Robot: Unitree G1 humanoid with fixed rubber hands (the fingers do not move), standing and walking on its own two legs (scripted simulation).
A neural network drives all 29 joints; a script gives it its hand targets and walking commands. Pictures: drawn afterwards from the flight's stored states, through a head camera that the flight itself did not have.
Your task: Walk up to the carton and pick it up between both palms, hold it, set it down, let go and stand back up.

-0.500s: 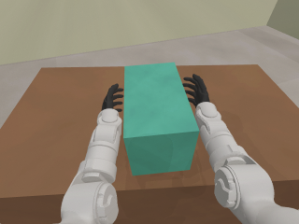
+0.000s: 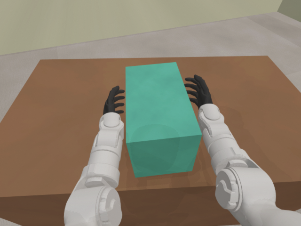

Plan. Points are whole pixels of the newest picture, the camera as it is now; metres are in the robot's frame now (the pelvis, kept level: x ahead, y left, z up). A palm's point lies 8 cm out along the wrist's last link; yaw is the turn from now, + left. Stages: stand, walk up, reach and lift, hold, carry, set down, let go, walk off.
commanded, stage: set down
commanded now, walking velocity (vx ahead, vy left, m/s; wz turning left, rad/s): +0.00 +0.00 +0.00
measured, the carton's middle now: (156, 116) +0.44 -0.01 +0.05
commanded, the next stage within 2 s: none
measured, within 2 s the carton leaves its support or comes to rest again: rests again in 0.46 s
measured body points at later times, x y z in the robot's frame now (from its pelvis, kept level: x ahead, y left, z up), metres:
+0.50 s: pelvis +0.00 +0.00 +0.00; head +0.05 +0.00 +0.45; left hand +0.42 +0.12 +0.07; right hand +0.44 -0.14 +0.09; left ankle -0.01 +0.13 -0.74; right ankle +0.00 -0.11 -0.74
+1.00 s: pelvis +0.00 +0.00 +0.00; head +0.05 +0.00 +0.45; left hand +0.42 +0.12 +0.07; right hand +0.44 -0.14 +0.08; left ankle -0.01 +0.13 -0.74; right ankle +0.00 -0.11 -0.74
